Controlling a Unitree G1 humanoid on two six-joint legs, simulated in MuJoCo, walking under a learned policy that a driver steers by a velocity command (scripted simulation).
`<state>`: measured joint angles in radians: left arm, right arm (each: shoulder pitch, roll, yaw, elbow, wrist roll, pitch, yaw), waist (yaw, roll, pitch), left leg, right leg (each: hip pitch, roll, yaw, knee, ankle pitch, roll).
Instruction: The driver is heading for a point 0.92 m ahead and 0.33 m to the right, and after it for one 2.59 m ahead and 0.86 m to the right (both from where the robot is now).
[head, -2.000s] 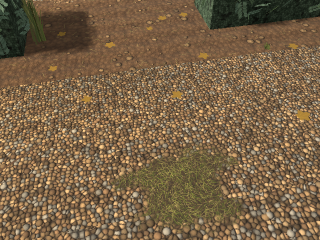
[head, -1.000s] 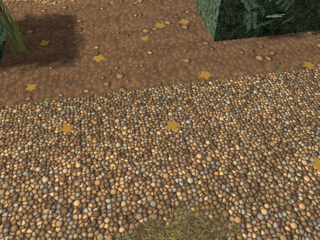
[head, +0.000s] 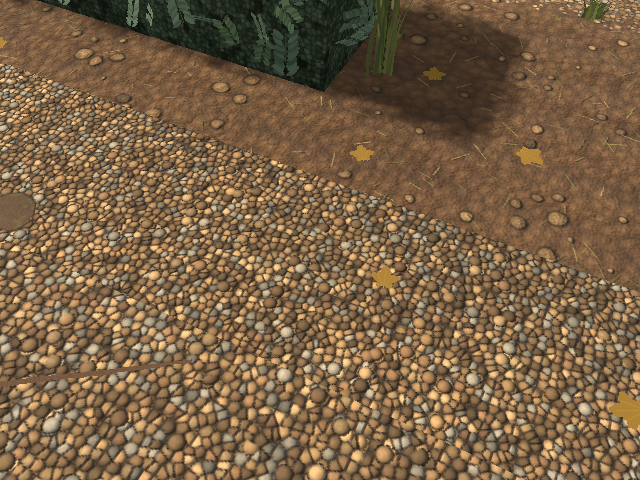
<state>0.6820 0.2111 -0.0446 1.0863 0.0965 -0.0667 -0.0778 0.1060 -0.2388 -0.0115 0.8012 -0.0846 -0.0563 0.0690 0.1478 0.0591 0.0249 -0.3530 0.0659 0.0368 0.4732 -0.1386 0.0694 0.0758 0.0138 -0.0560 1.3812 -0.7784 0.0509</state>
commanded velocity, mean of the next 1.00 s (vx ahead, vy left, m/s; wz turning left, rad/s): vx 0.50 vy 0.00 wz -0.36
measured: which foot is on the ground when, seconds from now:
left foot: down 0.00-0.44, up 0.46-0.80, down 0.82-1.00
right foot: up 0.00-0.38, down 0.40-0.84, up 0.86-1.00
